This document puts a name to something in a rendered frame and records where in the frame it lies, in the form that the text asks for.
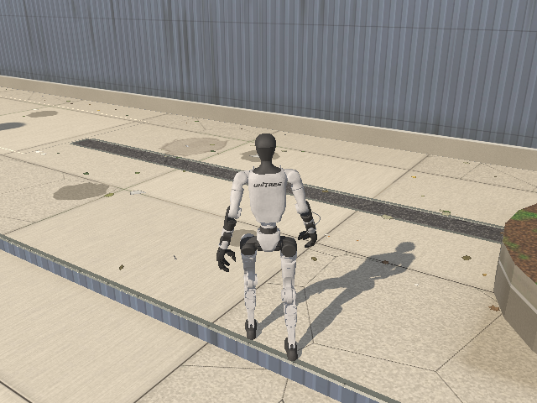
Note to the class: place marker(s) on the robot left thigh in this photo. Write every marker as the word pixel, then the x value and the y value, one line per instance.
pixel 248 246

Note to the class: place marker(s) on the left robot shin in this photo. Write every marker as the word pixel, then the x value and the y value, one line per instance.
pixel 250 301

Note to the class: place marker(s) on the robot left hand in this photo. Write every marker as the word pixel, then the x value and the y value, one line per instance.
pixel 221 260

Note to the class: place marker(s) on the robot right forearm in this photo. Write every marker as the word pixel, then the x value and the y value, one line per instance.
pixel 308 220

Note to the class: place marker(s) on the robot left forearm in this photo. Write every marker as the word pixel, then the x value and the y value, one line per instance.
pixel 227 231

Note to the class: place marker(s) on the robot left upper arm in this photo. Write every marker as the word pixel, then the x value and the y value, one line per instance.
pixel 240 179

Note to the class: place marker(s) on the robot right upper arm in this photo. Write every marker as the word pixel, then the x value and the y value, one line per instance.
pixel 293 177

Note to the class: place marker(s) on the robot right hand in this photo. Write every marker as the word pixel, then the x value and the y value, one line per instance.
pixel 304 235

